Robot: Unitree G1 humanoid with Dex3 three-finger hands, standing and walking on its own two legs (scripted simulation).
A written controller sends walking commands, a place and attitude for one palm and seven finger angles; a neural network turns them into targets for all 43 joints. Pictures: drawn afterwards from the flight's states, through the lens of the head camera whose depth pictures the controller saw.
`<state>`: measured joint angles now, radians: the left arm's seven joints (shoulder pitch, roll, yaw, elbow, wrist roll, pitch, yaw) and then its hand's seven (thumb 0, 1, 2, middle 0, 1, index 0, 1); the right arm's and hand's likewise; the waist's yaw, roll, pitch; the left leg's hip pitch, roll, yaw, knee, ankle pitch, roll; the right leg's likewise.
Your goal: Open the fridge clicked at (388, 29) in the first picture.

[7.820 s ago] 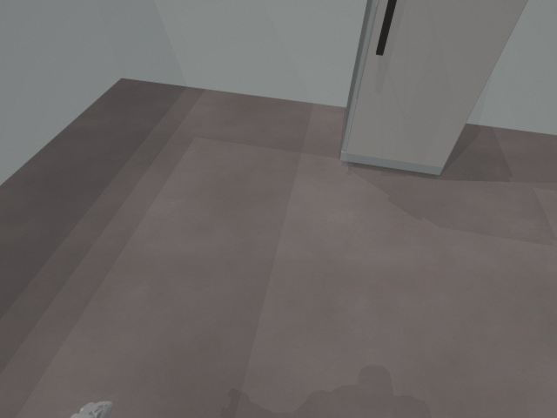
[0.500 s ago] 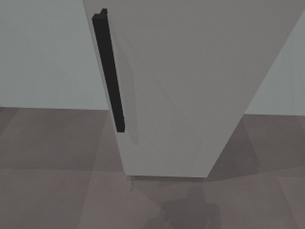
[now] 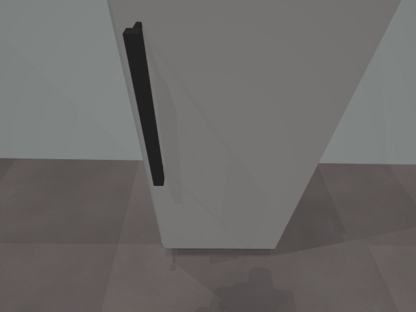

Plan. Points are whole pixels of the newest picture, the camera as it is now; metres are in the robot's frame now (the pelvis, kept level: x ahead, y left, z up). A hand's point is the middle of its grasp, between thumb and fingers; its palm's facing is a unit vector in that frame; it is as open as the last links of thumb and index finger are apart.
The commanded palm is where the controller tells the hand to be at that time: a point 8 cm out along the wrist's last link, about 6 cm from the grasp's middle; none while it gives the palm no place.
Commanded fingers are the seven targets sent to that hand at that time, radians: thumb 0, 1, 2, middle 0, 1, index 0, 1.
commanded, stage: come to a stop and stand still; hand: left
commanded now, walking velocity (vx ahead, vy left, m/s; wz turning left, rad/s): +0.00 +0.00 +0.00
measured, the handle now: (150, 119) +0.51 +0.17 +0.10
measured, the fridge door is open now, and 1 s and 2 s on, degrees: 0 0 0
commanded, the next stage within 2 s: look again from close up in 0.68 s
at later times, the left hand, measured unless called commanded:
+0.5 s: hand out of the picture -0.01 +0.20 -0.18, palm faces +0.01 -0.98 -0.18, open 7.4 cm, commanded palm none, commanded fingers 0.00 0.90 0.90 -0.20 -0.30 -0.20 -0.30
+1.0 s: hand out of the picture +0.00 +0.23 -0.17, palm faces -0.01 -0.97 -0.23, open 7.4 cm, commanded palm none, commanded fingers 0.00 0.90 0.90 -0.20 -0.30 -0.20 -0.30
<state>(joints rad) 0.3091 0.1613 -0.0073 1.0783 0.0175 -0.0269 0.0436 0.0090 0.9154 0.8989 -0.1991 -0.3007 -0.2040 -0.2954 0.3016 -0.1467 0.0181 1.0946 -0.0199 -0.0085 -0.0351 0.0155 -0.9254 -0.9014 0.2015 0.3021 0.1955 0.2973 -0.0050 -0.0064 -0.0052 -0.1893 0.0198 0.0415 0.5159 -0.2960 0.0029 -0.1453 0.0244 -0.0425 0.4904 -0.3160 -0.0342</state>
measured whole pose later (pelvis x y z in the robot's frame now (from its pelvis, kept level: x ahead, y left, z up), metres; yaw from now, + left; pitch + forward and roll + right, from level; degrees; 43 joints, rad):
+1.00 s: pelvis -0.02 +0.04 +0.01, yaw -1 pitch -2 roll +0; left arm 0.25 0.22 0.00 1.10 0.02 -0.01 0.03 0.00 0.90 0.90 -0.20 -0.30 -0.20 -0.30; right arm 0.21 -0.20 0.01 1.12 -0.02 -0.03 -0.02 0.01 -0.90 -0.90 0.20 0.30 0.20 0.30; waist 0.01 -0.02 0.03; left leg -0.17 -0.04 0.08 0.42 -0.23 0.06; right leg -0.15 -0.03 -0.01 0.43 -0.25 0.03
